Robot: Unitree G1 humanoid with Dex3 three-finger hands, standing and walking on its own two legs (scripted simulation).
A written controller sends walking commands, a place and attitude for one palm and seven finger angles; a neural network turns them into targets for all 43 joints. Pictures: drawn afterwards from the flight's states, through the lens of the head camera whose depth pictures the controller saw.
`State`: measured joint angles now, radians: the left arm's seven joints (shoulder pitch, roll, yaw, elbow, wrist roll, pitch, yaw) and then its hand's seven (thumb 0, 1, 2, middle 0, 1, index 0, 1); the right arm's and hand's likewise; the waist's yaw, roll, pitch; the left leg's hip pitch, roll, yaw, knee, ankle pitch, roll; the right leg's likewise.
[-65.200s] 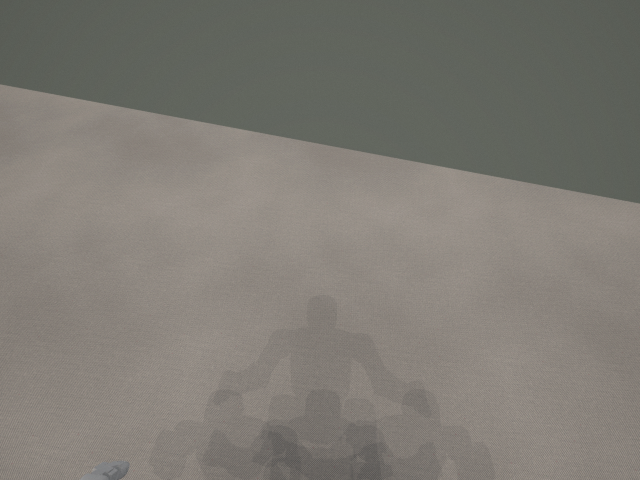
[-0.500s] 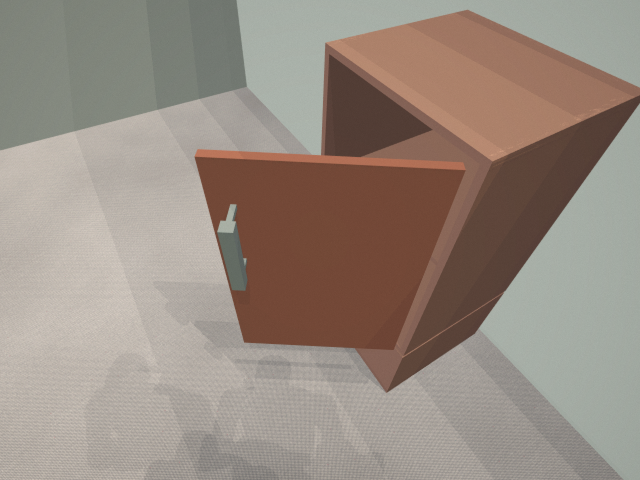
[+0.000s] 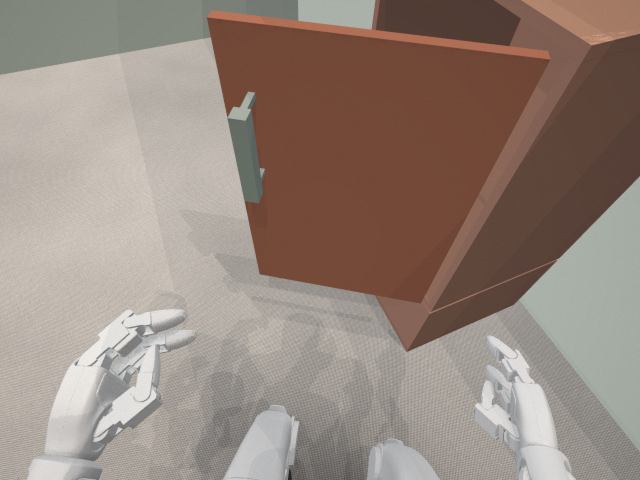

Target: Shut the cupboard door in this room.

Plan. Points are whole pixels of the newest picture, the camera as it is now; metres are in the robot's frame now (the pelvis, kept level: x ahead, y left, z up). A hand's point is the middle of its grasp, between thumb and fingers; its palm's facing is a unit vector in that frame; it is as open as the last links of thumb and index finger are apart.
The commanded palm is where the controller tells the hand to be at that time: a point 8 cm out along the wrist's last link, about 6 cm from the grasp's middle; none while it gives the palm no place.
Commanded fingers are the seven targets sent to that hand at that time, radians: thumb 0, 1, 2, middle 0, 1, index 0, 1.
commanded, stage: raise the hand and make a fist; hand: left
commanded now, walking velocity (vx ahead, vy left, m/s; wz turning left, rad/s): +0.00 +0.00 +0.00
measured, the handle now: (251, 150) +0.53 +0.18 +0.08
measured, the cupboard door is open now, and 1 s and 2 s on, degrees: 56 56 56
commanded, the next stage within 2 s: bring the fist close to the handle in 1.36 s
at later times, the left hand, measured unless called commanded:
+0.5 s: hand (157, 356) +0.22 +0.21 +0.06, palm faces -0.05 -1.00 -0.02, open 3.4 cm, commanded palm +0.20 +0.26 +0.07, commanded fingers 0.00 0.90 0.90 -1.17 -1.36 -1.17 -1.36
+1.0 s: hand (145, 333) +0.24 +0.22 +0.08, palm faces -0.05 -1.00 -0.04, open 3.1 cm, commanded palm +0.22 +0.28 +0.08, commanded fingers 0.00 0.90 0.90 -1.30 -1.50 -1.30 -1.50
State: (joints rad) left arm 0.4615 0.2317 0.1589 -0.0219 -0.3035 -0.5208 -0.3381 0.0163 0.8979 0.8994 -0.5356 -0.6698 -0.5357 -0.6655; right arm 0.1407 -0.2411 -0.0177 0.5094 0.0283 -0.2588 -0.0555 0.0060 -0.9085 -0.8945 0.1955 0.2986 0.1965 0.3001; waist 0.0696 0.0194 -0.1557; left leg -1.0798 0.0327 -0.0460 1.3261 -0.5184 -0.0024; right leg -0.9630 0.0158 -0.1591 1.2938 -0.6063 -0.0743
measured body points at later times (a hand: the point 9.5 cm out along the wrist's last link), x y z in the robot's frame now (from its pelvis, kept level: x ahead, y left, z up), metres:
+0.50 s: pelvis +0.01 +0.04 +0.02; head +0.08 +0.05 +0.46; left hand +0.22 +0.26 +0.07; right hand +0.19 -0.22 -0.05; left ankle +0.07 +0.12 -0.62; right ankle +0.02 -0.08 -0.62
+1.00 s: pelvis +0.02 +0.04 +0.03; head +0.08 +0.05 +0.47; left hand +0.24 +0.28 +0.08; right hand +0.20 -0.20 -0.04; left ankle +0.07 +0.12 -0.62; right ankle +0.02 -0.08 -0.62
